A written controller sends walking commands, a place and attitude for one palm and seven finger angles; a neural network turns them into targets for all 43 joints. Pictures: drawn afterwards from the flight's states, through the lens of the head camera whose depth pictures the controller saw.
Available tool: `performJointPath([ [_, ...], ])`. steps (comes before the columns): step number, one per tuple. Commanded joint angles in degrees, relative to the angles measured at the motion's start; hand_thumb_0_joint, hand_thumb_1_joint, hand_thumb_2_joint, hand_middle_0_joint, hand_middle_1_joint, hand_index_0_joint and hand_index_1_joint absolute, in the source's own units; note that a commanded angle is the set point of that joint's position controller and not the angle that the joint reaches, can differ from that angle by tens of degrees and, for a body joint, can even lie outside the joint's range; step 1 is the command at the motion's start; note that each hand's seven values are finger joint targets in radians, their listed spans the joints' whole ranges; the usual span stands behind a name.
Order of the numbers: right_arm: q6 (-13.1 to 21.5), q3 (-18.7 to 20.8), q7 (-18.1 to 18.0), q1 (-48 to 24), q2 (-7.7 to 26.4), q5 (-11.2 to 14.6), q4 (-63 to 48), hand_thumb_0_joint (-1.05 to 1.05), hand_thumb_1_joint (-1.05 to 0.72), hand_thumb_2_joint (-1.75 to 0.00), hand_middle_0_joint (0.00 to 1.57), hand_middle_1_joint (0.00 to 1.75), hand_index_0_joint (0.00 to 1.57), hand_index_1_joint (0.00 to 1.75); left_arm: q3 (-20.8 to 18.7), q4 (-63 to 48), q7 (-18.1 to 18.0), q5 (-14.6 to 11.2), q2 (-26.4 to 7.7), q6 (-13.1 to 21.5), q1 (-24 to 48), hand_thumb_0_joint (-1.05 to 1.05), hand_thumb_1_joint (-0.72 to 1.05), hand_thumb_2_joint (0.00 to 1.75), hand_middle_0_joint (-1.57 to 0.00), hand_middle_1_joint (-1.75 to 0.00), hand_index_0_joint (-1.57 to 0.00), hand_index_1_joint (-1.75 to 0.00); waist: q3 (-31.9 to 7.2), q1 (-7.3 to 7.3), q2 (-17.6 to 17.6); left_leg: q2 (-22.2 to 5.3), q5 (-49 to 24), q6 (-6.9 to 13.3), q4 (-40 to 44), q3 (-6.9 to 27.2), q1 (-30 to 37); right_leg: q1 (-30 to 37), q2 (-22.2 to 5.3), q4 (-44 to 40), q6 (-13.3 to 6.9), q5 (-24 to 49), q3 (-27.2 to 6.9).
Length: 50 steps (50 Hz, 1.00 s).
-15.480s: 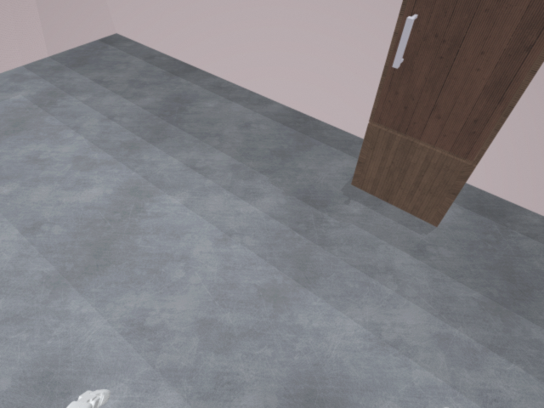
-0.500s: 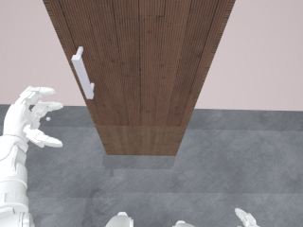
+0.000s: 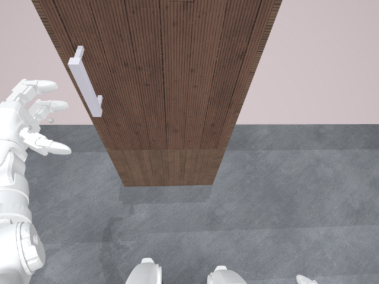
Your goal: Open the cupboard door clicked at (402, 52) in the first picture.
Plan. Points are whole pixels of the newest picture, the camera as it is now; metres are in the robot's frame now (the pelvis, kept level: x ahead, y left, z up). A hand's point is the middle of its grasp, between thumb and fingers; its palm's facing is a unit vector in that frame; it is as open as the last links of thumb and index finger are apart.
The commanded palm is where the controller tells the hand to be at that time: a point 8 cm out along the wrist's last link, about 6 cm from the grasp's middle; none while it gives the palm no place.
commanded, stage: move the hooked fingers beside the handle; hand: left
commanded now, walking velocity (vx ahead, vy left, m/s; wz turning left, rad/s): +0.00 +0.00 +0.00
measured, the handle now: (89, 84) +0.54 +0.24 +0.07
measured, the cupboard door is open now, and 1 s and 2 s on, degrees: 0 0 0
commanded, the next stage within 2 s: slide the fingers in behind the handle in 1.42 s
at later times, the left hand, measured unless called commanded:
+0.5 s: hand (59, 94) +0.49 +0.29 +0.08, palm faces +0.04 -1.00 +0.00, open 14.0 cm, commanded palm +0.48 +0.33 +0.08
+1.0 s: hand (58, 96) +0.49 +0.29 +0.08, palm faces +0.05 -1.00 -0.01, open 14.0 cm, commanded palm +0.47 +0.33 +0.07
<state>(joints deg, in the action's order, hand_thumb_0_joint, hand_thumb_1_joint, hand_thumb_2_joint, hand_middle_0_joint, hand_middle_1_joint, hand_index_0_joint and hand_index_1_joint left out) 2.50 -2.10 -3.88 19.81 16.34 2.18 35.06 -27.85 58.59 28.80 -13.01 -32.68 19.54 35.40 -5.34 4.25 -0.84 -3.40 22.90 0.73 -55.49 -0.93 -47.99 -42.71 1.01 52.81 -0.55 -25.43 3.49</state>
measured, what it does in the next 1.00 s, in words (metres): stands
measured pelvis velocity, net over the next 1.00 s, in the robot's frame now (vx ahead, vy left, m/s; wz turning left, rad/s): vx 0.01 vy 0.01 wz -0.03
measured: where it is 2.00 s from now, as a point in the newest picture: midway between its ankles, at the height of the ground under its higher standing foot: outside the picture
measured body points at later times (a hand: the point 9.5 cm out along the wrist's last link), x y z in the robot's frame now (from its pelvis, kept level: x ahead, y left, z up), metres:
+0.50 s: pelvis +0.00 +0.01 -0.01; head +0.13 +0.03 +0.42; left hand +0.48 +0.34 +0.09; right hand +0.00 -0.27 -0.11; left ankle +0.04 +0.11 -0.68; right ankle +0.00 -0.12 -0.68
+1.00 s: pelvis +0.01 +0.01 -0.01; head +0.13 +0.04 +0.42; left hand +0.48 +0.34 +0.08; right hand +0.02 -0.26 -0.11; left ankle +0.04 +0.11 -0.68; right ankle +0.00 -0.12 -0.68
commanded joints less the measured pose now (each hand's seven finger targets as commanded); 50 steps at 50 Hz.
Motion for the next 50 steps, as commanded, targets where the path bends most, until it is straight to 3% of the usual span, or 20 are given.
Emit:
performJointPath([
  [1, 0.94, 3.83, -1.18, 5.81, 10.28, -0.23, -4.22, 0.00, -0.90, -0.90, 0.20, 0.30, 0.20, 0.30, -3.18, -7.34, 0.08, -0.62, -19.17, 4.28, 24.73, 0.00, -0.50, 0.30, -0.30, -1.20, -0.30, -1.20, -20.08, 1.34, -3.56, 2.16, -13.41, 1.63, 4.63, 2.53, 14.41, 4.33, 1.78, -5.73, -0.60, 14.93, -2.84],
  [5, 0.33, 3.75, -1.29, 6.50, 10.56, -0.32, -3.50, 0.00, -0.90, -0.90, 0.20, 0.30, 0.20, 0.30, -2.32, -6.17, -0.22, 1.27, -21.33, 4.39, 30.65, 0.00, -0.50, 0.30, -0.30, -1.20, -0.30, -1.20, -21.02, 2.55, -6.71, 1.90, -11.65, 1.53, 4.03, 3.04, 15.04, 1.21, 1.60, -5.70, -0.37, 12.04, -2.94],
  [7, -0.13, 3.68, -1.40, 7.28, 10.90, -0.47, -3.54, 0.00, -0.90, -0.90, 0.20, 0.30, 0.20, 0.30, -5.13, -6.24, -0.48, 1.57, -25.22, 5.17, 31.04, 0.00, -0.50, 0.30, -0.30, -1.20, -0.30, -1.20, -24.69, 1.67, -7.32, 1.76, -13.93, 1.40, 3.45, 3.51, 15.94, 2.16, 1.85, -4.67, -0.64, 13.50, -2.93],
  [8, -0.23, 3.69, -1.31, 7.29, 10.62, -0.44, -3.43, 0.00, -0.90, -0.90, 0.20, 0.30, 0.20, 0.30, -3.35, -7.08, -0.48, 1.78, -23.36, 5.32, 31.76, 0.00, -0.50, 0.30, -0.30, -1.20, -0.30, -1.20, -26.06, 2.14, -9.93, 1.71, -15.14, 1.25, 3.22, 3.52, 18.07, 0.73, 1.87, -4.38, -0.67, 13.87, -2.69],
  [9, -0.27, 3.68, -1.20, 7.66, 10.60, -0.59, -3.01, 0.00, -0.90, -0.90, 0.20, 0.30, 0.20, 0.30, -2.60, -6.38, -0.53, 1.79, -22.39, 5.24, 33.05, 0.00, -0.50, 0.30, -0.30, -1.20, -0.30, -1.20, -25.86, 2.70, -9.47, 1.53, -15.15, 1.20, 3.00, 3.86, 18.63, -0.49, 1.94, -4.39, -0.59, 13.45, -2.47],
  [14, -1.47, 3.21, -1.41, 9.08, 11.40, -0.48, -2.75, 0.00, -0.90, -0.90, 0.20, 0.30, 0.20, 0.30, -3.83, 0.27, -0.61, 3.16, -26.47, 2.62, 34.71, 0.00, -0.50, 0.30, -0.30, -1.20, -0.30, -1.20, -22.22, 3.59, -7.25, 1.40, -12.53, 1.54, 2.66, 3.69, 13.10, -0.90, 1.99, -4.60, -0.33, 11.91, -2.46],
  [16, -1.61, 3.21, -1.31, 9.84, 11.39, -0.82, -2.93, 0.00, -0.90, -0.90, 0.20, 0.30, 0.20, 0.30, -3.58, -0.73, -0.71, 3.37, -26.36, 2.64, 36.11, 0.00, -0.50, 0.30, -0.30, -1.20, -0.30, -1.20, -24.29, 3.72, -8.22, 1.42, -14.84, 1.63, 2.23, 3.85, 14.92, -1.27, 2.27, -4.11, -0.47, 13.31, -2.29],
  [17, -1.97, 3.33, -1.30, 10.36, 11.68, -0.96, -2.98, 0.00, -0.90, -0.90, 0.20, 0.30, 0.20, 0.30, -6.12, -1.17, -0.98, 3.95, -29.84, 2.88, 35.31, 0.00, -0.50, 0.30, -0.30, -1.20, -0.30, -1.20, -26.69, 2.60, -9.68, 1.20, -16.60, 1.33, 1.99, 3.87, 15.91, -0.77, 2.19, -3.72, -0.47, 14.37, -2.34],
  [18, -2.27, 3.29, -1.17, 10.61, 11.45, -0.93, -2.93, 0.00, -0.90, -0.90, 0.20, 0.30, 0.20, 0.30, -4.12, -2.13, -1.03, 4.06, -27.83, 3.07, 36.17, 0.00, -0.50, 0.30, -0.30, -1.20, -0.30, -1.20, -27.62, 3.46, -9.65, 1.13, -18.08, 1.29, 1.90, 4.14, 17.38, -1.43, 2.28, -3.49, -0.41, 15.08, -2.00],
  [19, -2.40, 3.37, -1.04, 10.67, 11.41, -1.01, -2.80, 0.00, -0.90, -0.90, 0.20, 0.30, 0.20, 0.30, -3.75, -2.40, -1.18, 4.11, -27.16, 3.37, 36.70, 0.00, -0.50, 0.30, -0.30, -1.20, -0.30, -1.20, -27.22, 3.42, -11.45, 1.00, -18.33, 1.02, 1.89, 4.30, 18.58, -3.01, 2.30, -3.66, -0.51, 14.53, -1.84],
  [24, -3.45, 3.15, -0.96, 12.01, 11.91, -1.13, -2.38, 0.00, -0.90, -0.90, 0.20, 0.30, 0.20, 0.30, -4.77, 1.60, -1.32, 4.38, -29.12, 2.63, 38.71, 0.00, -0.50, 0.30, -0.30, -1.20, -0.30, -1.20, -24.88, 4.93, -7.83, 0.77, -16.89, 1.47, 1.45, 4.33, 15.09, -2.93, 2.60, -3.87, -0.19, 14.12, -1.83],
  [28, -4.10, 2.80, -1.07, 12.91, 12.21, -1.37, -2.19, 0.00, -0.90, -0.90, 0.20, 0.30, 0.20, 0.30, -5.15, 2.36, -1.67, 6.02, -32.11, 1.87, 41.84, 0.00, -0.50, 0.30, -0.30, -1.20, -0.30, -1.20, -25.30, 5.35, -10.46, 0.63, -17.01, 1.40, 0.91, 4.60, 15.15, -4.87, 2.59, -3.60, -0.23, 13.37, -1.74],
  [31, -4.43, 3.16, -0.47, 13.87, 11.92, -2.09, -2.59, 0.00, -0.90, -0.90, 0.20, 0.30, 0.20, 0.30, -4.13, -0.84, -1.76, 5.65, -28.86, 3.14, 38.75, 0.00, -0.50, 0.30, -0.30, -1.20, -0.30, -1.20, -29.53, 4.20, -13.86, 0.28, -23.75, 0.55, 1.15, 5.62, 22.56, -6.49, 2.96, -2.87, -0.87, 15.29, -0.59],
  [33, -5.00, 3.50, -0.06, 13.74, 11.96, -2.09, -2.74, 0.00, -0.90, -0.90, 0.20, 0.30, 0.20, 0.30, -4.90, -1.96, -1.52, 4.83, -28.54, 3.37, 35.95, 0.00, -0.50, 0.30, -0.30, -1.20, -0.30, -1.20, -31.41, 3.87, -12.57, 0.06, -25.34, 0.47, 0.79, 5.38, 23.65, -5.61, 3.12, -3.09, -0.60, 16.73, -0.64],
  [34, -5.19, 3.56, -0.01, 13.70, 11.97, -2.09, -2.87, 0.00, -0.90, -0.90, 0.20, 0.30, 0.20, 0.30, -5.89, -1.60, -1.36, 4.51, -29.04, 3.16, 34.63, 0.00, -0.50, 0.30, -0.30, -1.20, -0.30, -1.20, -31.23, 3.25, -12.06, 0.14, -25.63, 0.49, 0.94, 5.23, 22.88, -4.38, 3.08, -3.13, -0.65, 17.45, -0.61],
  [36, -5.47, 3.63, 0.30, 13.83, 11.71, -1.99, -3.00, 0.00, -0.90, -0.90, 0.20, 0.30, 0.20, 0.30, -4.85, -1.73, -0.88, 3.38, -26.27, 2.63, 34.44, 0.00, -0.50, 0.30, -0.30, -1.20, -0.30, -1.20, -29.82, 3.80, -10.82, 0.27, -26.13, 0.80, 1.09, 5.10, 22.69, -4.16, 3.34, -3.39, -0.59, 18.34, -0.35],
  [37, -5.69, 3.88, 0.26, 13.79, 12.08, -1.96, -3.12, 0.00, -0.90, -0.90, 0.20, 0.30, 0.20, 0.30, -6.51, -2.81, -1.03, 3.68, -28.68, 2.49, 34.01, 0.00, -0.50, 0.30, -0.30, -1.20, -0.30, -1.20, -30.25, 3.22, -10.50, 0.14, -26.61, 0.68, 1.34, 5.16, 22.71, -3.55, 3.28, -3.39, -0.51, 18.66, -0.28],
  [41, -6.11, 3.85, 0.64, 13.16, 11.55, -1.93, -3.75, 0.00, -0.90, -0.90, 0.20, 0.30, 0.20, 0.30, -6.32, -5.60, -2.48, 3.93, -27.68, 2.87, 32.46, 0.00, -0.50, 0.30, -0.30, -1.20, -0.30, -1.20, -28.56, 2.85, -11.64, 0.47, -26.95, 0.78, 1.66, 4.69, 22.91, -3.27, 3.48, -3.74, -0.70, 18.93, -0.32],
  [47, -6.35, 4.04, 0.80, 11.96, 11.16, -1.79, -3.14, 0.00, -0.90, -0.90, 0.20, 0.30, 0.20, 0.30, -2.89, -6.46, -3.36, 3.69, -22.74, 4.55, 34.19, 0.00, -0.50, 0.30, -0.30, -1.20, -0.30, -1.20, -25.72, 4.13, -12.94, 0.20, -25.45, 0.14, 2.40, 5.47, 25.39, -6.13, 3.46, -4.34, -0.80, 16.26, -0.03],
  [50, -6.27, 3.83, 0.58, 11.45, 11.25, -1.63, -2.97, 0.00, -0.90, -0.90, 0.20, 0.30, 0.20, 0.30, -2.46, -3.35, -2.95, 3.55, -22.35, 4.08, 33.60, 0.00, -0.50, 0.30, -0.30, -1.20, -0.30, -1.20, -23.60, 4.38, -10.55, 0.56, -21.26, 0.56, 2.81, 5.14, 22.35, -5.03, 3.25, -4.81, -0.79, 15.00, -0.20],
])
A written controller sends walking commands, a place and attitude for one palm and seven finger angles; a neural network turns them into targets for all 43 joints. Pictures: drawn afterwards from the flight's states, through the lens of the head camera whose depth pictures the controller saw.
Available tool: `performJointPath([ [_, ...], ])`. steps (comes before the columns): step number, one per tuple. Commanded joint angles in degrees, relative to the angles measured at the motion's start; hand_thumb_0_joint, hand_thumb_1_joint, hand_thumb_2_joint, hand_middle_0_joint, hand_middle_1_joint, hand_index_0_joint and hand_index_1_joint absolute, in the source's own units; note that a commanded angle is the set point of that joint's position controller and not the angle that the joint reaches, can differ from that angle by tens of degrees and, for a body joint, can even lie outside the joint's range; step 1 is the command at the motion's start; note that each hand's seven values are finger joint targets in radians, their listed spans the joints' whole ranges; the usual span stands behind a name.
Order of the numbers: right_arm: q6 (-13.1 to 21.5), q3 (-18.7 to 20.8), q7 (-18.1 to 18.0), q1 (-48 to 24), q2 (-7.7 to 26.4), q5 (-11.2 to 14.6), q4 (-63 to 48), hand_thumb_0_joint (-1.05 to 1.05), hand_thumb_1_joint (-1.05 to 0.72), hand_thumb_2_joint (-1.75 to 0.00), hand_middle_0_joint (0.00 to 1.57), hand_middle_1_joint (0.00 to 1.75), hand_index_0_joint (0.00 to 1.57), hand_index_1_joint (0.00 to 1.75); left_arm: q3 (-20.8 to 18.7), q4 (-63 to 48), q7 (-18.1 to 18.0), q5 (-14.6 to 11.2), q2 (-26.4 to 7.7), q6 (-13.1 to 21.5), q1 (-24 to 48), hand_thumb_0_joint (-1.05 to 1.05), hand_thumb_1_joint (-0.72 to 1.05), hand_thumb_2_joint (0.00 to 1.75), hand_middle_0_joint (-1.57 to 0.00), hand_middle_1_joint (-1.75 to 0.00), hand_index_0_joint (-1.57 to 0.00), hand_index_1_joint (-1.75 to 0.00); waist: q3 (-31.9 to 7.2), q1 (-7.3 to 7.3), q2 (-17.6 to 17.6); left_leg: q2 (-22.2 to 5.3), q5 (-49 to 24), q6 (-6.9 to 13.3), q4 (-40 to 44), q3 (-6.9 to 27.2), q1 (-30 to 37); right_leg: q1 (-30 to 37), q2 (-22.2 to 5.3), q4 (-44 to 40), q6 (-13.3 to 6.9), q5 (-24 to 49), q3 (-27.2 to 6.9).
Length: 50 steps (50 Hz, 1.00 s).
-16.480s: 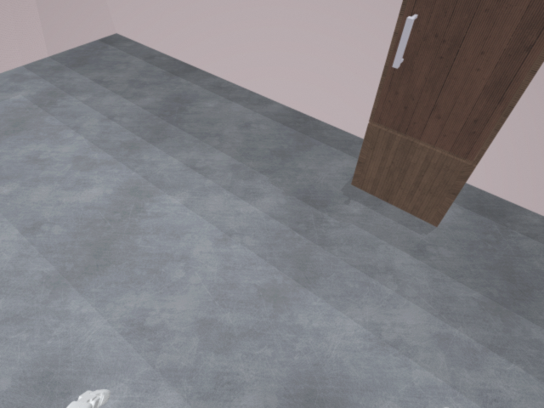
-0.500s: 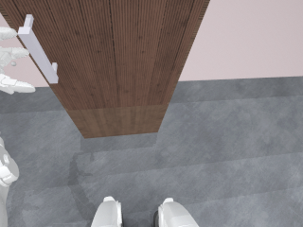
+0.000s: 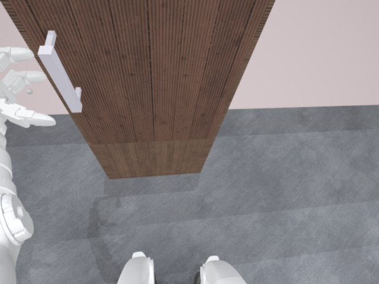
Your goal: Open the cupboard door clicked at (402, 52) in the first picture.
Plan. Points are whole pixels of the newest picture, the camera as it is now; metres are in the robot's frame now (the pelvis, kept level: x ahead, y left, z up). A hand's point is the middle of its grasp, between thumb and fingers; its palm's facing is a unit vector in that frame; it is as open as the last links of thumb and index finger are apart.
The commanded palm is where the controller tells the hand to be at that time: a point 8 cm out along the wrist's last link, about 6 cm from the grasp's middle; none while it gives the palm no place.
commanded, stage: move the hooked fingers beside the handle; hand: left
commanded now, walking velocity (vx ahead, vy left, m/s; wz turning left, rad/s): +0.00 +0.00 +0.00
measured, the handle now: (65, 76) +0.52 +0.24 +0.07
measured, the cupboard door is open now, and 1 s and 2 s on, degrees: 0 0 0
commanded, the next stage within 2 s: slide the fingers in behind the handle in 0.42 s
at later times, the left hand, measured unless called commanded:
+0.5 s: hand (34, 88) +0.48 +0.28 +0.08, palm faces +0.07 -1.00 +0.00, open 13.9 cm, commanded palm +0.46 +0.32 +0.08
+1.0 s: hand (39, 91) +0.48 +0.28 +0.08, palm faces +0.11 -0.99 +0.00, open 14.2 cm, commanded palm +0.46 +0.29 +0.08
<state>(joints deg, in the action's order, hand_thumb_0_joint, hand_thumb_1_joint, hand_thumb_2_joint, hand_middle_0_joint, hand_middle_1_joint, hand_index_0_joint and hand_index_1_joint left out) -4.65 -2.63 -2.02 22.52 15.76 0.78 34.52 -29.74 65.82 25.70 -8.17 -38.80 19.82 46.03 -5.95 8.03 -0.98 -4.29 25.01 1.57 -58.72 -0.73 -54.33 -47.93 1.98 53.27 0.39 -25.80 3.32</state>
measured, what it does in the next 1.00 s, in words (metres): stands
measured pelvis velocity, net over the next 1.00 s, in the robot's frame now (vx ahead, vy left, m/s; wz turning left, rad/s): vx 0.00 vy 0.00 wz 0.02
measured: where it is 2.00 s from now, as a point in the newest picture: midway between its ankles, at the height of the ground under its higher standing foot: outside the picture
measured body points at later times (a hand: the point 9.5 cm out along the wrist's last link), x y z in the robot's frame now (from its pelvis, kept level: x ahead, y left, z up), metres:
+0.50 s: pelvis -0.01 -0.01 -0.01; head +0.13 +0.02 +0.42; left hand +0.47 +0.34 +0.09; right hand +0.00 -0.29 -0.11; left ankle +0.02 +0.10 -0.67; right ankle -0.01 -0.13 -0.67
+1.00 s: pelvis +0.00 +0.00 +0.00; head +0.13 +0.03 +0.43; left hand +0.46 +0.33 +0.08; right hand +0.02 -0.27 -0.11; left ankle +0.02 +0.10 -0.67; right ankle -0.01 -0.13 -0.67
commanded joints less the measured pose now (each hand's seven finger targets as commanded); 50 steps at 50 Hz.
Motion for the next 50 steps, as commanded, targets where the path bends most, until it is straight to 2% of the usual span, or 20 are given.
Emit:
performJointPath([
  [1, 0.92, 4.36, -1.45, 8.86, 11.81, -0.27, -2.32, 0.00, -0.90, -0.90, 0.20, 0.30, 0.20, 0.30, -0.42, -11.00, 0.25, -1.57, -15.85, 4.00, 23.72, 0.00, -0.50, 0.30, -0.30, -1.20, -0.30, -1.20, -23.58, 0.78, -9.86, 1.47, -24.64, -0.13, 5.81, 5.09, 29.31, 0.37, 2.33, -5.03, -1.87, 16.21, -0.05],
  [4, 1.10, 4.20, -1.55, 8.27, 11.66, -0.18, -2.34, 0.00, -0.90, -0.90, 0.20, 0.30, 0.20, 0.30, 1.11, -9.62, 0.20, -1.19, -14.62, 3.49, 24.35, 0.00, -0.50, 0.30, -0.30, -1.20, -0.30, -1.20, -22.99, 0.96, -9.30, 1.64, -22.37, -0.11, 5.79, 4.96, 28.04, -0.20, 1.94, -5.20, -1.53, 15.06, -0.25],
  [5, 1.16, 4.20, -1.65, 8.09, 11.80, -0.13, -2.33, 0.00, -0.90, -0.90, 0.20, 0.30, 0.20, 0.30, 0.46, -9.29, 0.00, -1.00, -15.67, 3.54, 24.09, 0.00, -0.50, 0.30, -0.30, -1.20, -0.30, -1.20, -22.73, 0.85, -9.03, 1.56, -21.24, -0.09, 5.94, 5.03, 27.59, -0.29, 1.89, -5.23, -1.59, 14.29, -0.22],
  [6, 1.36, 4.13, -1.76, 8.03, 11.72, -0.27, -2.34, 0.00, -0.90, -0.90, 0.20, 0.30, 0.20, 0.30, 0.57, -10.95, -0.09, -1.29, -15.57, 4.27, 26.07, 0.00, -0.50, 0.30, -0.30, -1.20, -0.30, -1.20, -23.65, 1.00, -10.23, 1.66, -22.06, -0.07, 5.55, 5.11, 28.30, -0.41, 1.95, -4.77, -1.79, 14.70, -0.37],
  [7, 1.39, 4.11, -1.80, 7.91, 11.85, -0.24, -2.34, 0.00, -0.90, -0.90, 0.20, 0.30, 0.20, 0.30, -0.67, -9.65, -0.36, -1.07, -17.10, 4.24, 25.37, 0.00, -0.50, 0.30, -0.30, -1.20, -0.30, -1.20, -24.38, 0.63, -9.09, 1.71, -21.16, -0.04, 5.41, 4.97, 27.25, 0.32, 1.84, -4.75, -1.62, 14.49, -0.56],
  [9, 1.56, 3.72, -2.06, 7.37, 11.83, -0.02, -2.26, 0.00, -0.90, -0.90, 0.20, 0.30, 0.20, 0.30, -0.71, -7.97, -0.62, -0.91, -18.18, 4.18, 27.35, 0.00, -0.50, 0.30, -0.30, -1.20, -0.30, -1.20, -22.07, 1.49, -8.03, 1.84, -18.13, 0.27, 5.08, 4.47, 23.66, 0.67, 1.70, -4.91, -1.36, 13.47, -1.10],
  [10, 1.76, 3.75, -2.16, 7.44, 11.97, -0.05, -2.25, 0.00, -0.90, -0.90, 0.20, 0.30, 0.20, 0.30, -1.86, -8.35, -0.80, -0.52, -20.20, 4.39, 28.43, 0.00, -0.50, 0.30, -0.30, -1.20, -0.30, -1.20, -22.77, 1.26, -8.16, 1.88, -17.60, 0.36, 4.88, 4.42, 22.78, 1.53, 1.59, -4.69, -1.34, 13.39, -1.33],
  [13, 1.98, 3.48, -2.39, 7.44, 11.91, -0.05, -2.23, 0.00, -0.90, -0.90, 0.20, 0.30, 0.20, 0.30, -2.40, -8.53, -0.88, 0.35, -22.27, 4.89, 29.39, 0.00, -0.50, 0.30, -0.30, -1.20, -0.30, -1.20, -25.00, 0.96, -10.54, 1.89, -19.17, 0.26, 4.00, 4.29, 23.19, 1.70, 1.55, -3.99, -1.43, 14.62, -1.67],
  [16, 2.20, 3.21, -2.43, 7.90, 11.75, -0.09, -1.94, 0.00, -0.90, -0.90, 0.20, 0.30, 0.20, 0.30, -0.87, -7.49, -0.40, 0.36, -20.92, 4.58, 30.81, 0.00, -0.50, 0.30, -0.30, -1.20, -0.30, -1.20, -24.82, 1.95, -10.43, 1.87, -18.50, 0.51, 3.52, 4.41, 22.87, 0.88, 1.76, -3.97, -1.40, 14.00, -1.71],
  [17, 2.14, 3.27, -2.57, 8.11, 12.11, -0.04, -1.94, 0.00, -0.90, -0.90, 0.20, 0.30, 0.20, 0.30, -2.23, -7.03, -0.08, 0.52, -22.94, 4.37, 29.54, 0.00, -0.50, 0.30, -0.30, -1.20, -0.30, -1.20, -26.46, 1.18, -10.49, 1.75, -19.64, 0.33, 3.48, 4.52, 23.06, 1.73, 1.72, -3.68, -1.37, 14.89, -1.72],
  [21, 2.06, 3.14, -2.54, 8.75, 11.96, 0.04, -1.81, 0.00, -0.90, -0.90, 0.20, 0.30, 0.20, 0.30, -0.57, -5.31, 1.62, -0.54, -20.61, 2.72, 28.84, 0.00, -0.50, 0.30, -0.30, -1.20, -0.30, -1.20, -25.88, 1.86, -9.94, 1.79, -19.75, 0.63, 3.08, 4.16, 22.06, 1.63, 1.86, -3.77, -1.25, 15.65, -1.67],
  [24, 1.81, 3.37, -2.52, 9.33, 12.22, 0.07, -2.23, 0.00, -0.90, -0.90, 0.20, 0.30, 0.20, 0.30, -3.22, -6.31, 1.98, -0.35, -24.13, 2.13, 27.09, 0.00, -0.50, 0.30, -0.30, -1.20, -0.30, -1.20, -28.45, 0.63, -9.36, 1.90, -20.60, 0.79, 2.84, 3.64, 20.54, 4.39, 1.76, -3.51, -1.03, 17.52, -2.06],
  [26, 1.80, 3.27, -2.42, 9.44, 11.80, 0.07, -1.86, 0.00, -0.90, -0.90, 0.20, 0.30, 0.20, 0.30, -1.37, -6.87, 1.94, -0.43, -21.67, 2.36, 28.07, 0.00, -0.50, 0.30, -0.30, -1.20, -0.30, -1.20, -26.70, 1.38, -10.11, 1.84, -20.92, 0.89, 2.64, 3.65, 21.06, 2.48, 1.90, -3.48, -1.13, 17.26, -1.91],
  [28, 1.67, 3.51, -2.28, 9.60, 12.01, 0.00, -1.83, 0.00, -0.90, -0.90, 0.20, 0.30, 0.20, 0.30, -2.33, -7.41, 1.67, -0.36, -22.64, 2.70, 27.04, 0.00, -0.50, 0.30, -0.30, -1.20, -0.30, -1.20, -27.28, 0.97, -10.04, 1.69, -20.69, 0.67, 2.89, 3.88, 21.61, 2.52, 1.99, -3.71, -1.09, 16.67, -1.77],
  [35, 1.88, 3.94, -1.76, 9.76, 11.62, -0.24, -0.81, 0.00, -0.90, -0.90, 0.20, 0.30, 0.20, 0.30, 1.74, -10.29, 0.09, -0.65, -16.16, 3.31, 28.62, 0.00, -0.50, 0.30, -0.30, -1.20, -0.30, -1.20, -25.94, 1.89, -12.25, 1.44, -19.91, 0.25, 3.99, 4.87, 26.07, -1.82, 2.05, -4.40, -1.39, 13.40, -0.80],
  [38, 1.88, 4.11, -1.74, 10.00, 11.76, -0.37, -0.26, 0.00, -0.90, -0.90, 0.20, 0.30, 0.20, 0.30, 1.76, -10.44, -1.00, -0.46, -15.62, 3.31, 28.26, 0.00, -0.50, 0.30, -0.30, -1.20, -0.30, -1.20, -26.34, 1.92, -11.36, 1.23, -20.88, 0.07, 4.27, 5.40, 27.62, -2.35, 2.06, -4.56, -1.48, 13.42, -0.53],
  [40, 1.97, 4.26, -1.55, 9.91, 11.49, -0.40, -0.06, 0.00, -0.90, -0.90, 0.20, 0.30, 0.20, 0.30, 4.07, -11.99, -1.40, -0.44, -12.53, 3.20, 29.41, 0.00, -0.50, 0.30, -0.30, -1.20, -0.30, -1.20, -26.09, 2.59, -11.49, 1.29, -21.09, 0.09, 4.54, 5.52, 28.52, -2.66, 2.05, -4.84, -1.46, 13.62, -0.33],
  [44, 2.14, 4.21, -1.33, 9.53, 11.37, -0.55, 0.43, 0.00, -0.90, -0.90, 0.20, 0.30, 0.20, 0.30, 6.05, -11.36, -2.25, -0.35, -9.68, 3.17, 30.42, 0.00, -0.50, 0.30, -0.30, -1.20, -0.30, -1.20, -24.26, 2.96, -12.37, 1.27, -20.54, -0.28, 5.10, 6.20, 29.61, -4.56, 1.99, -5.03, -1.76, 12.27, 0.06],
  [47, 2.41, 4.53, -1.05, 9.54, 10.98, -0.89, 0.68, 0.00, -0.90, -0.90, 0.20, 0.30, 0.20, 0.30, 7.79, -13.65, -2.83, -0.57, -6.21, 3.98, 30.29, 0.00, -0.50, 0.30, -0.30, -1.20, -0.30, -1.20, -26.52, 2.58, -14.41, 1.04, -24.44, -0.87, 5.25, 6.95, 34.09, -5.47, 2.00, -4.76, -2.09, 13.28, 0.61],
  [50, 2.48, 4.58, -0.77, 9.22, 10.91, -0.92, 0.84, 0.00, -0.90, -0.90, 0.20, 0.30, 0.20, 0.30, 8.74, -12.98, -3.51, -0.72, -4.27, 4.02, 29.20, 0.00, -0.50, 0.30, -0.30, -1.20, -0.30, -1.20, -25.58, 2.74, -11.90, 1.14, -23.57, -0.75, 5.40, 7.07, 33.18, -4.91, 1.99, -5.03, -2.09, 13.19, 0.68],
])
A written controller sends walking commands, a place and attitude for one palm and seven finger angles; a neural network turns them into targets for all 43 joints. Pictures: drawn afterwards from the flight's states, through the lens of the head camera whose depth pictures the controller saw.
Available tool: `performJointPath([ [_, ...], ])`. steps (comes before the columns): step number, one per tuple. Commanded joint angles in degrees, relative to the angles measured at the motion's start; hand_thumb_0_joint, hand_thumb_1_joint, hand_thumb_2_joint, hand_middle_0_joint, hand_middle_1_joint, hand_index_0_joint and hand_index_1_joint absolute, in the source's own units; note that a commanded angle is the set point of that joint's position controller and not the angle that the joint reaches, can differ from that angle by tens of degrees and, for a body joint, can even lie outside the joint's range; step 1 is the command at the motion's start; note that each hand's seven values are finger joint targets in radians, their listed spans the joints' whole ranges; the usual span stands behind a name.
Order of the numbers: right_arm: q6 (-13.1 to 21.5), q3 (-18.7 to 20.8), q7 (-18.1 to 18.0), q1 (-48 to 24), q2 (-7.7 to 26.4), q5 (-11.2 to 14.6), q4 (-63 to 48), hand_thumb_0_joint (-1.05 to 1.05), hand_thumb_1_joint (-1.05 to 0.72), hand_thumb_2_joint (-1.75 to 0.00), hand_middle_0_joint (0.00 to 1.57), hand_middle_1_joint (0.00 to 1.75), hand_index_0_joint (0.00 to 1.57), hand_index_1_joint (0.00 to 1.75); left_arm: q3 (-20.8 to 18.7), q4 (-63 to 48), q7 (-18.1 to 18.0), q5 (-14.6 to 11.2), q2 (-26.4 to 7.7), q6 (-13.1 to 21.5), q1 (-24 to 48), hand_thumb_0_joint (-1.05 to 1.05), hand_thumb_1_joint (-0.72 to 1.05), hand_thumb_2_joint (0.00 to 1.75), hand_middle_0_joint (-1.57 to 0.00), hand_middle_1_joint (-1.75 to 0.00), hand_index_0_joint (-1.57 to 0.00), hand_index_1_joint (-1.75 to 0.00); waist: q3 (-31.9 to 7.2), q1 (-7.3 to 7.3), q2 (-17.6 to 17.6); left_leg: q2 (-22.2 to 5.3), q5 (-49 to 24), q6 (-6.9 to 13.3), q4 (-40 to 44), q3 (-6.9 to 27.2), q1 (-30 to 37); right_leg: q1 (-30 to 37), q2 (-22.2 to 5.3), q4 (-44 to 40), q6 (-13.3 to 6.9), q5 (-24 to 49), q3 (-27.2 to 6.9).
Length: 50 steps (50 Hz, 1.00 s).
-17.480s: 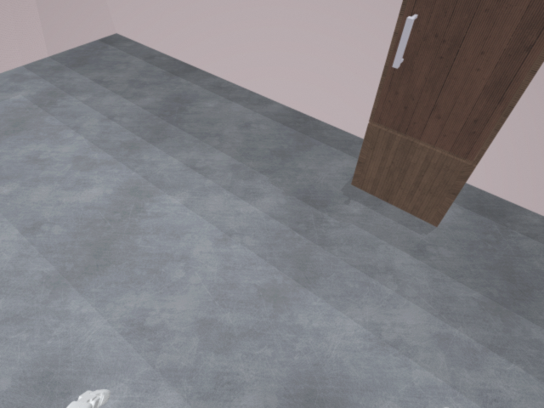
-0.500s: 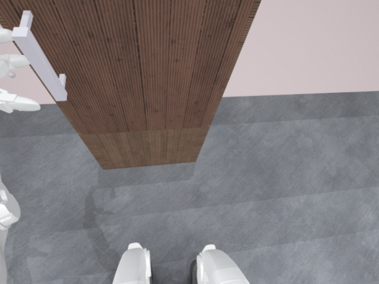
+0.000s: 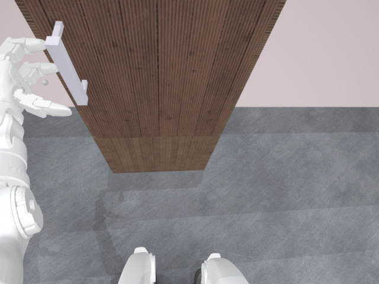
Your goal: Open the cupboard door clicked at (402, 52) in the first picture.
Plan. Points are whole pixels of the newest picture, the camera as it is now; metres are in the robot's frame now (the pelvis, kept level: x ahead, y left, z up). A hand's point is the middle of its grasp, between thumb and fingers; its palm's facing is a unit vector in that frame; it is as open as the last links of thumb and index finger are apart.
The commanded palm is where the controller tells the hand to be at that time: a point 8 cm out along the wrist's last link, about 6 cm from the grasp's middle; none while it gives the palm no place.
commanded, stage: slide the fingers in behind the handle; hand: left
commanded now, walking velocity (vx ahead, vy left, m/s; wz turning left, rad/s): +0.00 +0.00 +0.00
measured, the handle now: (71, 68) +0.53 +0.23 +0.08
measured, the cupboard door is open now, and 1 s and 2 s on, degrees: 0 0 0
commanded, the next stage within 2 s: move the hooked fingers beside the handle in 1.10 s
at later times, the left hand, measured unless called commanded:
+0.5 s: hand (54, 87) +0.48 +0.25 +0.08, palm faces +0.13 -0.99 +0.01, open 15.1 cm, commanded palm +0.46 +0.25 +0.08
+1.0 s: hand (58, 89) +0.47 +0.24 +0.08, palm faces +0.15 -0.99 +0.01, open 15.4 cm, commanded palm +0.47 +0.23 +0.08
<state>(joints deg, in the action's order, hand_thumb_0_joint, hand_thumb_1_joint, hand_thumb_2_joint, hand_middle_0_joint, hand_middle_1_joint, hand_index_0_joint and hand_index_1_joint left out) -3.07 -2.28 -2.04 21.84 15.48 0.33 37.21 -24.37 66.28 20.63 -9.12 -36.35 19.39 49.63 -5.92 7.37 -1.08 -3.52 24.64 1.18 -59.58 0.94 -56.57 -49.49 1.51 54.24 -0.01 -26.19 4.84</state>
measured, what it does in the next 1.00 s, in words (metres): stands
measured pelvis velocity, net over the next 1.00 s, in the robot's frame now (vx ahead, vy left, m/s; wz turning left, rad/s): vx -0.01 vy -0.01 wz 0.05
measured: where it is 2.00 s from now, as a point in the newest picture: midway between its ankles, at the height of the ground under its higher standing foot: outside the picture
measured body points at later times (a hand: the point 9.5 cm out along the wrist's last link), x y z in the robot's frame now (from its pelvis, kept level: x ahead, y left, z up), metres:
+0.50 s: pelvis +0.00 +0.00 +0.00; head +0.12 +0.03 +0.43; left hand +0.46 +0.30 +0.08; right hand +0.04 -0.27 -0.11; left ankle +0.03 +0.10 -0.67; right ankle -0.01 -0.13 -0.67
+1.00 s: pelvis -0.01 -0.01 +0.00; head +0.11 +0.03 +0.43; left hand +0.46 +0.30 +0.08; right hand +0.03 -0.28 -0.12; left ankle +0.03 +0.10 -0.67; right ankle -0.01 -0.13 -0.67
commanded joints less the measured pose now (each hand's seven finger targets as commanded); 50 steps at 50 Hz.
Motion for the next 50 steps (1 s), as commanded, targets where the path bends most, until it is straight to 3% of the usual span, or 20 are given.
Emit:
performJointPath([
  [1, 1.09, 4.24, -0.63, 9.90, 10.91, -0.54, -1.87, 0.00, -0.90, -0.90, 0.20, 0.30, 0.20, 0.30, 4.67, -14.70, 1.46, -0.17, -4.65, 4.82, 26.63, 0.00, -0.50, 0.30, -0.30, -1.20, -0.30, -1.20, -25.72, 4.01, -11.18, 0.48, -24.09, -0.09, 6.00, 5.38, 35.92, -3.28, 2.58, -5.99, -1.67, 14.25, -0.83],
  [3, 0.98, 4.54, -0.54, 9.72, 11.12, -0.61, -1.68, 0.00, -0.90, -0.90, 0.20, 0.30, 0.20, 0.30, 3.16, -15.92, 1.06, 0.15, -6.38, 5.32, 25.80, 0.00, -0.50, 0.30, -0.30, -1.20, -0.30, -1.20, -28.06, 2.90, -12.21, 0.43, -26.28, -0.49, 5.99, 5.53, 37.22, -2.15, 2.46, -5.64, -1.75, 15.36, -0.84],
  [5, 1.09, 4.49, -0.18, 9.04, 10.61, -0.53, -1.66, 0.00, -0.90, -0.90, 0.20, 0.30, 0.20, 0.30, 5.90, -16.38, 0.92, 0.01, -2.57, 5.42, 25.72, 0.00, -0.50, 0.30, -0.30, -1.20, -0.30, -1.20, -27.33, 3.30, -12.14, 0.54, -26.02, -0.49, 5.97, 5.41, 37.46, -2.48, 2.50, -5.83, -1.73, 15.32, -0.70],
  [7, 1.00, 4.44, -0.20, 9.15, 10.79, -0.62, -1.25, 0.00, -0.90, -0.90, 0.20, 0.30, 0.20, 0.30, 4.31, -14.68, 0.48, -0.04, -4.07, 5.51, 25.26, 0.00, -0.50, 0.30, -0.30, -1.20, -0.30, -1.20, -25.82, 3.26, -10.33, 0.63, -25.35, -0.26, 5.90, 5.19, 35.85, -1.82, 2.53, -5.88, -1.73, 15.76, -0.79],
  [9, 1.08, 4.45, -0.22, 8.65, 10.60, -0.38, -1.29, 0.00, -0.90, -0.90, 0.20, 0.30, 0.20, 0.30, 6.33, -15.05, 0.04, 0.21, -2.16, 5.63, 26.61, 0.00, -0.50, 0.30, -0.30, -1.20, -0.30, -1.20, -24.08, 3.99, -10.44, 0.76, -23.43, -0.24, 6.35, 5.30, 35.09, -2.59, 2.39, -6.19, -1.66, 14.66, -0.93],
  [12, 1.33, 4.60, 0.02, 8.63, 10.39, -0.62, -1.08, 0.00, -0.90, -0.90, 0.20, 0.30, 0.20, 0.30, 6.42, -15.93, -0.69, 0.59, -1.58, 6.32, 26.74, 0.00, -0.50, 0.30, -0.30, -1.20, -0.30, -1.20, -26.27, 3.42, -11.82, 0.87, -24.83, -0.42, 6.15, 5.52, 36.89, -2.26, 2.39, -5.86, -1.84, 15.11, -0.90],
  [18, 1.58, 4.61, 0.28, 8.02, 10.01, -0.63, -0.52, 0.00, -0.90, -0.90, 0.20, 0.30, 0.20, 0.30, 9.34, -15.54, -1.23, 0.76, 1.82, 6.61, 28.45, 0.00, -0.50, 0.30, -0.30, -1.20, -0.30, -1.20, -24.61, 4.46, -11.30, 1.00, -22.70, -0.30, 5.98, 5.41, 35.84, -3.06, 2.25, -6.00, -1.75, 14.47, -0.91],
  [21, 1.90, 4.60, 0.23, 8.21, 10.06, -0.71, -0.55, 0.00, -0.90, -0.90, 0.20, 0.30, 0.20, 0.30, 9.66, -16.12, -1.69, 0.79, 2.15, 7.00, 28.92, 0.00, -0.50, 0.30, -0.30, -1.20, -0.30, -1.20, -25.27, 4.43, -11.08, 1.12, -22.23, -0.17, 6.06, 5.69, 35.78, -2.97, 2.26, -5.76, -1.95, 14.02, -0.95],
  [26, 2.44, 4.82, 0.50, 8.24, 9.74, -0.86, -0.12, 0.00, -0.90, -0.90, 0.20, 0.30, 0.20, 0.30, 12.59, -17.00, -2.17, 0.78, 5.92, 7.31, 29.79, 0.00, -0.50, 0.30, -0.30, -1.20, -0.30, -1.20, -26.35, 4.87, -11.43, 1.30, -22.46, -0.19, 5.87, 5.86, 36.91, -3.24, 2.23, -5.77, -2.01, 14.17, -0.85],
  [27, 2.40, 4.90, 0.56, 8.07, 9.95, -0.82, 0.17, 0.00, -0.90, -0.90, 0.20, 0.30, 0.20, 0.30, 12.01, -16.99, -2.40, 1.06, 5.01, 7.42, 29.71, 0.00, -0.50, 0.30, -0.30, -1.20, -0.30, -1.20, -26.86, 4.34, -11.73, 1.13, -22.24, -0.51, 6.05, 6.11, 37.38, -3.57, 2.15, -5.62, -2.02, 13.70, -0.77],
  [28, 2.50, 4.88, 0.66, 7.84, 9.69, -0.76, 0.16, 0.00, -0.90, -0.90, 0.20, 0.30, 0.20, 0.30, 14.03, -16.67, -2.43, 1.11, 7.51, 7.34, 30.07, 0.00, -0.50, 0.30, -0.30, -1.20, -0.30, -1.20, -26.32, 4.96, -11.73, 1.25, -21.79, -0.47, 6.04, 6.12, 37.37, -4.10, 2.14, -5.69, -1.98, 13.46, -0.72],
  [31, 2.90, 4.95, 0.77, 8.03, 9.59, -0.89, 0.34, 0.00, -0.90, -0.90, 0.20, 0.30, 0.20, 0.30, 14.76, -18.09, -2.99, 0.90, 8.62, 7.76, 30.61, 0.00, -0.50, 0.30, -0.30, -1.20, -0.30, -1.20, -26.34, 4.98, -11.87, 1.39, -22.17, -0.33, 6.17, 6.22, 37.82, -3.64, 2.22, -5.82, -2.16, 13.77, -0.64],
  [35, 3.05, 4.86, 0.91, 7.40, 9.68, -0.68, 0.91, 0.00, -0.90, -0.90, 0.20, 0.30, 0.20, 0.30, 15.27, -15.40, -3.74, 1.26, 9.06, 7.57, 30.37, 0.00, -0.50, 0.30, -0.30, -1.20, -0.30, -1.20, -23.53, 5.35, -9.51, 1.75, -17.13, -0.04, 6.30, 5.49, 34.04, -3.28, 2.03, -6.44, -1.99, 12.32, -0.98],
  [38, 3.38, 4.77, 0.71, 7.35, 9.83, -0.67, 1.34, 0.00, -0.90, -0.90, 0.20, 0.30, 0.20, 0.30, 15.70, -14.63, -4.17, 1.87, 8.56, 7.85, 33.40, 0.00, -0.50, 0.30, -0.30, -1.20, -0.30, -1.20, -22.30, 5.96, -10.09, 1.80, -14.82, -0.05, 6.41, 5.76, 33.07, -4.73, 1.81, -6.16, -1.98, 10.76, -1.13],
  [39, 3.61, 4.74, 0.75, 7.30, 9.76, -0.73, 1.34, 0.00, -0.90, -0.90, 0.20, 0.30, 0.20, 0.30, 16.31, -14.50, -4.11, 1.85, 9.36, 7.76, 33.77, 0.00, -0.50, 0.30, -0.30, -1.20, -0.30, -1.20, -22.52, 6.30, -10.65, 1.93, -14.30, 0.07, 6.25, 5.61, 33.11, -5.05, 1.75, -6.31, -1.95, 10.61, -1.31],
  [42, 3.79, 4.78, 0.67, 7.86, 10.01, -0.85, 1.59, 0.00, -0.90, -0.90, 0.20, 0.30, 0.20, 0.30, 14.50, -14.19, -4.04, 2.06, 6.99, 7.99, 33.50, 0.00, -0.50, 0.30, -0.30, -1.20, -0.30, -1.20, -24.82, 5.67, -11.15, 1.89, -16.01, 0.03, 5.85, 5.70, 33.84, -4.72, 1.67, -5.77, -2.11, 11.39, -1.39],
  [44, 3.75, 4.73, 0.54, 8.02, 9.98, -0.74, 1.55, 0.00, -0.90, -0.90, 0.20, 0.30, 0.20, 0.30, 14.89, -13.53, -3.56, 1.97, 7.26, 7.71, 33.56, 0.00, -0.50, 0.30, -0.30, -1.20, -0.30, -1.20, -24.54, 5.89, -9.67, 1.81, -15.98, 0.13, 5.64, 5.69, 32.84, -4.41, 1.67, -5.70, -2.01, 11.51, -1.41],
  [46, 4.08, 4.75, 0.58, 8.06, 9.71, -0.88, 1.44, 0.00, -0.90, -0.90, 0.20, 0.30, 0.20, 0.30, 15.97, -14.38, -3.14, 1.51, 9.06, 7.72, 34.41, 0.00, -0.50, 0.30, -0.30, -1.20, -0.30, -1.20, -25.36, 6.12, -11.44, 1.93, -17.10, 0.19, 5.44, 5.77, 34.31, -4.93, 1.73, -5.51, -2.15, 11.91, -1.29],
  [47, 3.96, 4.80, 0.58, 7.96, 10.06, -0.81, 1.61, 0.00, -0.90, -0.90, 0.20, 0.30, 0.20, 0.30, 14.75, -14.03, -3.11, 1.70, 7.22, 7.61, 33.91, 0.00, -0.50, 0.30, -0.30, -1.20, -0.30, -1.20, -25.76, 5.54, -11.66, 1.77, -16.49, -0.10, 5.50, 5.94, 34.31, -5.19, 1.69, -5.42, -2.13, 11.36, -1.30],
  [50, 4.07, 4.58, 0.43, 7.91, 10.14, -0.65, 1.64, 0.00, -0.90, -0.90, 0.20, 0.30, 0.20, 0.30, 15.74, -12.16, -3.13, 1.50, 8.36, 6.65, 34.56, 0.00, -0.50, 0.30, -0.30, -1.20, -0.30, -1.20, -22.86, 6.61, -8.96, 1.78, -13.60, 0.18, 5.87, 6.04, 31.87, -5.73, 1.69, -5.85, -1.94, 9.98, -1.16],
])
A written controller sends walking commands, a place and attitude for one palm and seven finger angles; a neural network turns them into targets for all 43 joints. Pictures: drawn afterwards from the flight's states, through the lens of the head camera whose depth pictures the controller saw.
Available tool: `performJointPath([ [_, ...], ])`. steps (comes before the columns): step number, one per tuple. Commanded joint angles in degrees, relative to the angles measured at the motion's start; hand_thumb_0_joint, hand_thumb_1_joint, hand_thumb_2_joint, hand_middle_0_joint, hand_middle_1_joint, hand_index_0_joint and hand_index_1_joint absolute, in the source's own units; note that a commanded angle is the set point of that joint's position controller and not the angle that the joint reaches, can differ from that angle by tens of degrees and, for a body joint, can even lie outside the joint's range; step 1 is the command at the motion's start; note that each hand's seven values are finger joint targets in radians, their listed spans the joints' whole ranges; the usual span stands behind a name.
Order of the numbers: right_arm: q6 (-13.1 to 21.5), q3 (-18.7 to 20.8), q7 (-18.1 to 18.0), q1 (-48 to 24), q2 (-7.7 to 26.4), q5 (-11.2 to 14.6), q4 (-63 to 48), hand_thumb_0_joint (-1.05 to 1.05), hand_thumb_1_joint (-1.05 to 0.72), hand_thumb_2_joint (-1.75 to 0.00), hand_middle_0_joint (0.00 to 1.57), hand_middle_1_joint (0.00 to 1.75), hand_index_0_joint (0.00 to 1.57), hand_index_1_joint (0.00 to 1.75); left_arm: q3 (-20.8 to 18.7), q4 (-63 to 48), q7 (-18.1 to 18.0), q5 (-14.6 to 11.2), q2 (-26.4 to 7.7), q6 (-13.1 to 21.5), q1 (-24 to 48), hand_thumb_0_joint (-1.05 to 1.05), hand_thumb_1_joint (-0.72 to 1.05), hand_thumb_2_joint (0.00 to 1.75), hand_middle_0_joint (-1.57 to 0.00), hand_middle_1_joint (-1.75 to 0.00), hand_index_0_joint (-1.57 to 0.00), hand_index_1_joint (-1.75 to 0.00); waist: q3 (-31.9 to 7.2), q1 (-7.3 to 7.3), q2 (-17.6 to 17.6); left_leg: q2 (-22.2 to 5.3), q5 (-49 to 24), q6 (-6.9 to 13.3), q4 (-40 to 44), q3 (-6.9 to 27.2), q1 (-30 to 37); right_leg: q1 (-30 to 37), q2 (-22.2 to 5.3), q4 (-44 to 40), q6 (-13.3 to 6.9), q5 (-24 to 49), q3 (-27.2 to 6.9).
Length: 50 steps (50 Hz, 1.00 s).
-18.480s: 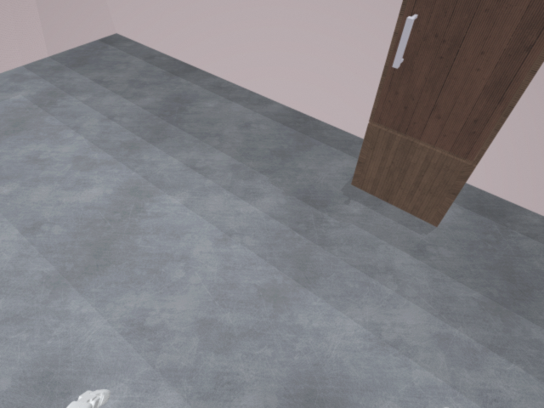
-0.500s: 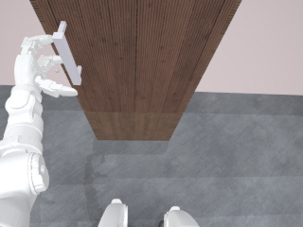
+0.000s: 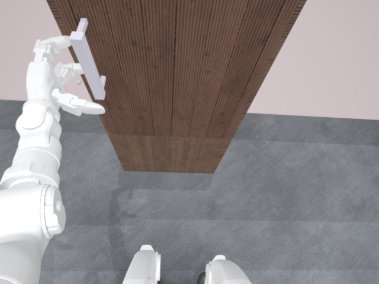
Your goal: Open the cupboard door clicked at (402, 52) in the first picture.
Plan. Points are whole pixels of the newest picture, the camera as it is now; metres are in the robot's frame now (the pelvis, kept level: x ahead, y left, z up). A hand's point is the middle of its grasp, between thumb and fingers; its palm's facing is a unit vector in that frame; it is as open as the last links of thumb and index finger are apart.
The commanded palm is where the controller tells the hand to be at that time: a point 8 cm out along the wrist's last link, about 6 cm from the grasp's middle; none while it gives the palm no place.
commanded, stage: slide the fingers in behind the handle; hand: left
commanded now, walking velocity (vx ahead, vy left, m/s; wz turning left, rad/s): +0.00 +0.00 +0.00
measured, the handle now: (92, 63) +0.55 +0.21 +0.08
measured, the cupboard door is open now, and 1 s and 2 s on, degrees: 0 0 0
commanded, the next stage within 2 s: move the hooked fingers beside the handle in 0.10 s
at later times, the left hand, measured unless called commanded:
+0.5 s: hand (75, 80) +0.49 +0.24 +0.08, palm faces +0.08 -1.00 +0.01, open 15.1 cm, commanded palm +0.48 +0.23 +0.08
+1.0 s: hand (70, 77) +0.50 +0.25 +0.08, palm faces +0.05 -1.00 +0.01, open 14.6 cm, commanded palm +0.48 +0.26 +0.08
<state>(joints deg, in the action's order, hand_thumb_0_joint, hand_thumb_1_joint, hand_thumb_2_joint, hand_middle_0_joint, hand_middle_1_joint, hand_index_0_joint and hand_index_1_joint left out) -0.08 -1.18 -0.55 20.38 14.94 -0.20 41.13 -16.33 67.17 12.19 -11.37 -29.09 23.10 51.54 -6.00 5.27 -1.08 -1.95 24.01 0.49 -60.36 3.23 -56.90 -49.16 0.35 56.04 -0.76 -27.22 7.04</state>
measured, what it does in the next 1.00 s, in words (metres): stands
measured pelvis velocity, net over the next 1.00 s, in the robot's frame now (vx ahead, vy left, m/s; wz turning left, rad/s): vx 0.01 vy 0.01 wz -0.03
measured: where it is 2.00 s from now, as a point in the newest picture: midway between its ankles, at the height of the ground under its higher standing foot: outside the picture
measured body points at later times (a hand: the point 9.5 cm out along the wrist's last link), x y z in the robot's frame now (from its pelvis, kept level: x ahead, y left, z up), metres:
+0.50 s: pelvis +0.00 +0.01 +0.00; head +0.12 +0.04 +0.43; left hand +0.48 +0.29 +0.09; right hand +0.02 -0.26 -0.11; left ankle +0.04 +0.11 -0.67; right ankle -0.01 -0.12 -0.67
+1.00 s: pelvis +0.01 +0.01 +0.00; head +0.13 +0.04 +0.43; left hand +0.49 +0.30 +0.09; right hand +0.02 -0.26 -0.11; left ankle +0.04 +0.11 -0.67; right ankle -0.01 -0.12 -0.67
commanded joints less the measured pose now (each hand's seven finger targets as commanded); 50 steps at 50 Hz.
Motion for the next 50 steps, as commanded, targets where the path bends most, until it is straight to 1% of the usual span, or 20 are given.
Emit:
performJointPath([
  [1, 1.32, 3.44, -1.10, 9.56, 10.67, -0.22, -2.39, 0.00, -0.90, -0.90, 0.20, 0.30, 0.20, 0.30, 7.01, -13.35, 5.33, 3.53, 0.59, 3.06, 32.87, 0.00, -0.50, 0.30, -0.30, -1.20, -0.30, -1.20, -23.35, 8.46, -10.09, 0.42, -13.29, 0.99, 6.42, 3.62, 32.14, -5.96, 2.85, -7.37, -1.31, 11.07, -3.46],
  [2, 1.31, 3.55, -1.10, 9.53, 10.81, -0.24, -2.26, 0.00, -0.90, -0.90, 0.20, 0.30, 0.20, 0.30, 6.49, -14.74, 5.31, 3.73, -0.62, 3.25, 33.86, 0.00, -0.50, 0.30, -0.30, -1.20, -0.30, -1.20, -25.63, 8.23, -10.77, 0.32, -13.94, 0.88, 6.19, 3.59, 33.12, -5.64, 2.75, -7.22, -1.23, 11.51, -3.63],
  [6, 1.52, 3.40, -1.13, 9.85, 10.63, -0.22, -2.28, 0.00, -0.90, -0.90, 0.20, 0.30, 0.20, 0.30, 7.64, -13.65, 5.40, 3.56, 1.06, 2.75, 33.64, 0.00, -0.50, 0.30, -0.30, -1.20, -0.30, -1.20, -23.92, 8.60, -10.81, 0.31, -13.54, 0.86, 6.38, 3.91, 32.88, -6.71, 2.82, -7.07, -1.39, 10.91, -3.26],
  [13, 1.60, 3.62, -0.83, 10.09, 10.70, -0.28, -2.08, 0.00, -0.90, -0.90, 0.20, 0.30, 0.20, 0.30, 7.45, -15.14, 5.06, 3.63, 0.92, 2.66, 33.65, 0.00, -0.50, 0.30, -0.30, -1.20, -0.30, -1.20, -25.82, 8.29, -11.47, 0.20, -14.96, 0.56, 6.55, 4.20, 34.97, -6.72, 2.92, -7.26, -1.31, 11.46, -3.01],
  [16, 1.47, 3.37, -1.01, 10.19, 10.92, -0.18, -2.30, 0.00, -0.90, -0.90, 0.20, 0.30, 0.20, 0.30, 5.46, -13.11, 4.98, 3.70, -1.46, 2.41, 32.04, 0.00, -0.50, 0.30, -0.30, -1.20, -0.30, -1.20, -23.40, 7.87, -10.58, 0.31, -13.62, 0.72, 6.83, 3.99, 32.54, -6.34, 2.91, -7.31, -1.46, 10.73, -3.09],
  [18, 1.51, 3.40, -0.90, 9.85, 10.76, -0.11, -2.47, 0.00, -0.90, -0.90, 0.20, 0.30, 0.20, 0.30, 6.12, -13.35, 5.09, 3.90, -0.71, 2.47, 32.25, 0.00, -0.50, 0.30, -0.30, -1.20, -0.30, -1.20, -24.29, 7.79, -11.84, 0.31, -13.34, 0.54, 6.93, 4.04, 33.73, -6.93, 2.93, -7.38, -1.46, 10.36, -3.08],
  [22, 1.24, 3.27, -1.08, 10.07, 11.18, -0.02, -2.80, 0.00, -0.90, -0.90, 0.20, 0.30, 0.20, 0.30, 2.75, -12.80, 5.62, 3.57, -4.75, 2.61, 29.78, 0.00, -0.50, 0.30, -0.30, -1.20, -0.30, -1.20, -24.63, 6.94, -10.19, 0.12, -14.69, 0.65, 6.94, 3.82, 32.93, -5.46, 2.97, -7.39, -1.41, 11.13, -3.19],
  [23, 1.16, 3.18, -1.11, 9.88, 10.91, 0.08, -2.93, 0.00, -0.90, -0.90, 0.20, 0.30, 0.20, 0.30, 4.72, -12.83, 5.95, 3.55, -2.65, 2.50, 30.40, 0.00, -0.50, 0.30, -0.30, -1.20, -0.30, -1.20, -23.72, 7.66, -10.27, 0.04, -14.28, 0.64, 7.16, 3.90, 32.99, -6.20, 3.02, -7.39, -1.33, 10.80, -3.03],
  [27, 1.03, 3.03, -1.29, 10.04, 11.20, 0.04, -3.11, 0.00, -0.90, -0.90, 0.20, 0.30, 0.20, 0.30, 2.07, -11.78, 6.28, 3.42, -5.75, 2.37, 29.92, 0.00, -0.50, 0.30, -0.30, -1.20, -0.30, -1.20, -23.37, 6.98, -10.12, 0.12, -13.55, 0.65, 7.10, 3.83, 31.71, -5.78, 3.02, -7.15, -1.33, 10.42, -3.10],
  [28, 1.03, 3.00, -1.36, 9.85, 11.17, 0.10, -3.20, 0.00, -0.90, -0.90, 0.20, 0.30, 0.20, 0.30, 2.88, -11.36, 6.47, 3.41, -4.84, 2.10, 30.19, 0.00, -0.50, 0.30, -0.30, -1.20, -0.30, -1.20, -22.55, 7.65, -9.72, 0.05, -12.40, 0.79, 7.05, 3.72, 30.95, -6.44, 2.97, -7.28, -1.16, 9.88, -3.17],
  [29, 0.95, 3.07, -1.57, 10.00, 11.32, 0.08, -3.06, 0.00, -0.90, -0.90, 0.20, 0.30, 0.20, 0.30, 1.56, -12.07, 6.48, 3.49, -6.71, 2.20, 30.77, 0.00, -0.50, 0.30, -0.30, -1.20, -0.30, -1.20, -22.67, 7.26, -10.01, -0.07, -12.70, 0.71, 7.09, 3.78, 30.84, -5.90, 2.88, -7.13, -1.25, 10.10, -3.27],
  [31, 1.06, 3.07, -1.55, 10.41, 11.10, 0.00, -3.55, 0.00, -0.90, -0.90, 0.20, 0.30, 0.20, 0.30, 1.97, -12.56, 6.82, 3.17, -5.54, 2.16, 29.84, 0.00, -0.50, 0.30, -0.30, -1.20, -0.30, -1.20, -24.06, 7.25, -10.37, 0.05, -14.73, 0.88, 6.90, 3.70, 32.30, -5.70, 3.05, -7.13, -1.27, 11.07, -3.20],
  [32, 0.85, 3.09, -1.59, 10.51, 11.31, 0.00, -3.46, 0.00, -0.90, -0.90, 0.20, 0.30, 0.20, 0.30, 0.27, -12.13, 6.93, 3.43, -7.71, 2.05, 28.67, 0.00, -0.50, 0.30, -0.30, -1.20, -0.30, -1.20, -25.33, 6.37, -10.43, -0.07, -15.73, 0.70, 6.75, 3.72, 32.29, -5.03, 3.02, -6.94, -1.26, 11.51, -3.22],
  [36, 0.56, 2.99, -1.77, 10.70, 11.25, 0.12, -3.73, 0.00, -0.90, -0.90, 0.20, 0.30, 0.20, 0.30, 0.22, -11.59, 7.74, 3.08, -7.85, 1.63, 28.35, 0.00, -0.50, 0.30, -0.30, -1.20, -0.30, -1.20, -24.26, 6.87, -9.67, -0.04, -15.68, 0.95, 6.52, 3.56, 31.46, -5.14, 3.16, -6.95, -1.19, 11.52, -3.20],
  [37, 0.42, 3.02, -1.79, 10.49, 11.41, 0.18, -3.80, 0.00, -0.90, -0.90, 0.20, 0.30, 0.20, 0.30, -0.67, -12.41, 7.83, 3.25, -9.32, 1.64, 28.22, 0.00, -0.50, 0.30, -0.30, -1.20, -0.30, -1.20, -25.03, 6.26, -11.07, -0.17, -15.81, 0.73, 6.60, 3.43, 31.91, -5.26, 3.06, -6.93, -1.15, 11.45, -3.31],
  [42, -0.15, 3.24, -1.67, 10.75, 11.18, 0.17, -4.20, 0.00, -0.90, -0.90, 0.20, 0.30, 0.20, 0.30, -1.47, -14.83, 8.56, 2.78, -9.75, 1.58, 25.77, 0.00, -0.50, 0.30, -0.30, -1.20, -0.30, -1.20, -27.65, 5.41, -11.98, -0.41, -20.97, 0.50, 6.37, 3.24, 34.83, -3.73, 3.33, -7.07, -1.12, 14.22, -3.11],
  [45, -0.61, 3.08, -1.82, 10.40, 11.31, 0.41, -4.35, 0.00, -0.90, -0.90, 0.20, 0.30, 0.20, 0.30, -1.66, -12.77, 8.66, 2.61, -10.02, 0.85, 24.98, 0.00, -0.50, 0.30, -0.30, -1.20, -0.30, -1.20, -23.99, 6.17, -9.07, -0.33, -18.23, 0.80, 6.87, 3.03, 31.86, -3.42, 3.43, -7.56, -0.89, 13.31, -3.09],
  [47, -0.70, 3.09, -1.93, 10.51, 11.41, 0.30, -4.44, 0.00, -0.90, -0.90, 0.20, 0.30, 0.20, 0.30, -3.12, -14.45, 8.51, 2.71, -11.96, 1.33, 26.03, 0.00, -0.50, 0.30, -0.30, -1.20, -0.30, -1.20, -25.15, 5.62, -10.83, -0.39, -19.77, 0.67, 6.88, 3.06, 32.89, -3.03, 3.39, -7.28, -0.99, 14.07, -3.15],
  [48, -0.75, 3.12, -1.77, 10.38, 11.21, 0.27, -4.65, 0.00, -0.90, -0.90, 0.20, 0.30, 0.20, 0.30, -2.53, -14.98, 8.64, 2.74, -11.09, 1.44, 25.08, 0.00, -0.50, 0.30, -0.30, -1.20, -0.30, -1.20, -26.41, 5.21, -12.28, -0.22, -20.15, 0.57, 6.79, 2.87, 33.81, -2.88, 3.38, -7.32, -1.04, 14.09, -3.17],
  [50, -1.05, 3.11, -1.78, 10.46, 11.26, 0.31, -4.78, 0.00, -0.90, -0.90, 0.20, 0.30, 0.20, 0.30, -4.40, -13.39, 8.79, 2.49, -12.59, 1.31, 22.00, 0.00, -0.50, 0.30, -0.30, -1.20, -0.30, -1.20, -25.50, 4.73, -9.62, -0.18, -21.01, 0.81, 6.68, 2.40, 32.20, -0.84, 3.48, -7.57, -0.97, 15.55, -3.26],
])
